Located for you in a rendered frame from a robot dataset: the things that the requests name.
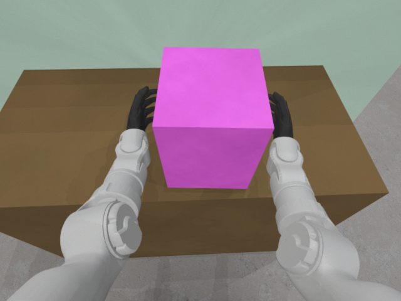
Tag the pedestal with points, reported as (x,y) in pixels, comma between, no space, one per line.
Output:
(58,134)

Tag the robot right upper arm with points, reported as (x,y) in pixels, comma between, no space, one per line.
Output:
(323,266)

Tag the robot left forearm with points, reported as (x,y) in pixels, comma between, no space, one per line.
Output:
(126,179)

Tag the robot right forearm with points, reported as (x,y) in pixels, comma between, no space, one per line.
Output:
(292,194)

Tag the robot left upper arm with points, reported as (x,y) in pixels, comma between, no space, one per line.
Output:
(96,243)

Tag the right robot hand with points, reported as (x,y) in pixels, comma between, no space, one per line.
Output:
(281,116)

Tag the carton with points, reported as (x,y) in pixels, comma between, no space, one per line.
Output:
(212,118)

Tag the left robot hand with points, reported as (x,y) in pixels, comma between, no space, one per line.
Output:
(138,112)

